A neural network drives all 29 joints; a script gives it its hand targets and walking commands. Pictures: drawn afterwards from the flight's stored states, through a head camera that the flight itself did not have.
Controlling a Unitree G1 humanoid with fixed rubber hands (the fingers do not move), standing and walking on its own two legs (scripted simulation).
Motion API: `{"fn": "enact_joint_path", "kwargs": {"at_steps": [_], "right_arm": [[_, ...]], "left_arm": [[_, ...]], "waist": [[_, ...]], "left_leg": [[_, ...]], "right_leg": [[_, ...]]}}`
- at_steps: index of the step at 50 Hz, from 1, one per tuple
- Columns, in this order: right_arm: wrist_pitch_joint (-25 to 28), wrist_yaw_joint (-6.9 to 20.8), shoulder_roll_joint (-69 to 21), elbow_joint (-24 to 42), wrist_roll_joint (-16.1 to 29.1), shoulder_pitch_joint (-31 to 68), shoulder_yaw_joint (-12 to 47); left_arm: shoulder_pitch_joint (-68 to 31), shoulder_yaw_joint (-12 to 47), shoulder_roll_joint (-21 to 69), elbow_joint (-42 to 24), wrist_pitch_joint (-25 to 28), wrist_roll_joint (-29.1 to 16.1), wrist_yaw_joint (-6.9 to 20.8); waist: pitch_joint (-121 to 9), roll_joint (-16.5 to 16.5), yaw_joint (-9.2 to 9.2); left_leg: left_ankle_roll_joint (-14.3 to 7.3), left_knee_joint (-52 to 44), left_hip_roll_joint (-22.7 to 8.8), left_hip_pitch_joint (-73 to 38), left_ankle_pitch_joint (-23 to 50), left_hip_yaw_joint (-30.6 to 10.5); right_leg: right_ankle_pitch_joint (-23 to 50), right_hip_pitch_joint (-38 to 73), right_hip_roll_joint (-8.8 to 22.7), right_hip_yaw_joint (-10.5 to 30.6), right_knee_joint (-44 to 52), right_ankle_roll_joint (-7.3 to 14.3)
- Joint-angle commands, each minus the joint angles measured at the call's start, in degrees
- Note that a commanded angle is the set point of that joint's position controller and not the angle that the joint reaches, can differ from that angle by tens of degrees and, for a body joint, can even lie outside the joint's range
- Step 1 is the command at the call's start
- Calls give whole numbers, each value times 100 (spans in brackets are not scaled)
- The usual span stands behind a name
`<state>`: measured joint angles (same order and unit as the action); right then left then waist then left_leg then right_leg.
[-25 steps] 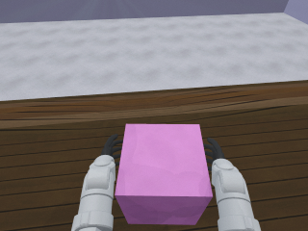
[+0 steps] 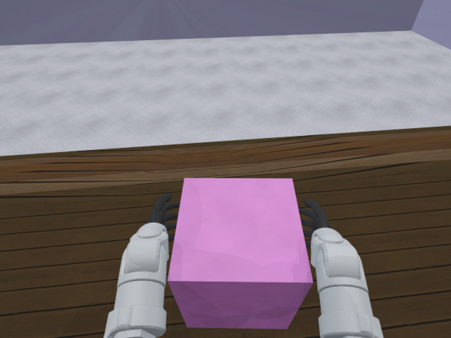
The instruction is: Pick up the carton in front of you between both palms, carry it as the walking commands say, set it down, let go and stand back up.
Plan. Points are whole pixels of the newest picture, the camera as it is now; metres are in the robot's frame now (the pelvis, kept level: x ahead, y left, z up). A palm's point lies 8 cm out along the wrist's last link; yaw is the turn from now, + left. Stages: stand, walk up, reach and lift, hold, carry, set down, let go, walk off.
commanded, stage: hold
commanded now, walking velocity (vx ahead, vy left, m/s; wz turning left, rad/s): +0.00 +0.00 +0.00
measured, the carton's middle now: (237, 256) +0.29 +0.00 -0.03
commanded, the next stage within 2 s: carry in 0.92 s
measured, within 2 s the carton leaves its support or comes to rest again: neither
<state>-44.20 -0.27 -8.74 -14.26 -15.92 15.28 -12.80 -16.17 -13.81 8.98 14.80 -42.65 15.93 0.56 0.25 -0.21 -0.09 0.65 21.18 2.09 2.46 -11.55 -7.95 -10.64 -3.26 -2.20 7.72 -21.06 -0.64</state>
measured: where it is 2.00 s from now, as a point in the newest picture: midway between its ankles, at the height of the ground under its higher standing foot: (226, 301)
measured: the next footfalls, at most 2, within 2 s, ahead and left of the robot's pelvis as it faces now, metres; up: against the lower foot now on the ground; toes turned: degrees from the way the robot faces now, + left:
right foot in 1.32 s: +0.15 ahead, -0.10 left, +0.00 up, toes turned -8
left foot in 1.64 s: +0.42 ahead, +0.14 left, +0.00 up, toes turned +12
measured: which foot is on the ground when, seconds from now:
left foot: down 0.00-1.00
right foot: down 0.00-1.00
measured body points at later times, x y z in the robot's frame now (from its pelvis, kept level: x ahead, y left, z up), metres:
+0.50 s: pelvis +0.00 +0.00 +0.00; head -0.04 +0.00 +0.45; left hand +0.31 +0.15 +0.04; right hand +0.30 -0.15 +0.04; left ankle +0.01 +0.13 -0.75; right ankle +0.02 -0.13 -0.75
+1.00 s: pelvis +0.01 +0.00 +0.00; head -0.04 +0.00 +0.45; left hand +0.31 +0.15 +0.05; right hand +0.30 -0.15 +0.04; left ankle +0.01 +0.13 -0.74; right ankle +0.02 -0.13 -0.74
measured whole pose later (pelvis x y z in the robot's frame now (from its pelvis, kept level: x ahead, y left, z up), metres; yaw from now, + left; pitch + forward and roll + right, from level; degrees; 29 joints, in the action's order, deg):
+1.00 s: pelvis +0.01 +0.00 +0.00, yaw +1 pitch -3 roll +0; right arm -45.2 -0.7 -8.3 -10.8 -14.7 13.1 -10.9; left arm -14.1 -11.6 8.5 11.2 -43.9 14.7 -0.1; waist -4.3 -0.1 0.2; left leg 0.5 26.7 1.0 9.5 -18.7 -5.4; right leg -17.3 -9.8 -1.1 4.8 -25.9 -0.4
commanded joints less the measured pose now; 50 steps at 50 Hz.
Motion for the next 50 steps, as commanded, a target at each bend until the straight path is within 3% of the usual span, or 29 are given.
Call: {"fn": "enact_joint_path", "kwargs": {"at_steps": [1,11,31,45,46,48,49,50], "right_arm": [[291,1430,-5292,331,1585,3270,3156],[301,1430,-5313,180,1548,3392,3097],[264,1389,-5241,508,1624,2917,3217],[249,1390,-5216,542,1611,2909,3208],[235,1393,-5207,564,1651,3038,3316],[223,1358,-5194,768,1721,3025,3379],[195,1333,-5206,929,1802,3104,3489],[155,1301,-5195,1128,1891,3189,3601]], "left_arm": [[-2853,3118,5375,20,123,-1465,1387],[-2965,3029,5353,191,146,-1411,1397],[-2483,3160,5305,-159,97,-1495,1353],[-2478,3169,5292,-192,81,-1499,1350],[-2572,3251,5259,-295,61,-1577,1339],[-2550,3359,5280,-467,27,-1641,1305],[-2618,3477,5313,-629,1,-1690,1270],[-2655,3597,5326,-828,-40,-1766,1229]], "waist": [[-1139,-1,4],[-1166,21,-7],[-1292,6,1],[-1237,2,4],[-1131,109,-4],[-1137,133,-2],[-1048,174,9],[-1050,231,-7]], "left_leg": [[9,-328,298,51,525,406],[0,-326,294,103,409,428],[40,-340,327,-123,1140,396],[40,-352,322,-86,1005,393],[-110,82,-630,633,62,228],[-172,-85,-527,1147,-2276,28],[-169,21,-489,1378,-2713,91],[-152,245,-489,1517,-2450,216]], "right_leg": [[401,242,-302,-396,287,-18],[322,254,-295,-407,286,-23],[1022,420,-333,-362,299,-38],[881,367,-329,-371,302,-30],[-150,-427,650,-211,-102,56],[-2564,-860,651,88,231,170],[-3049,-1028,675,153,269,219],[-2932,-1052,770,202,243,274]]}}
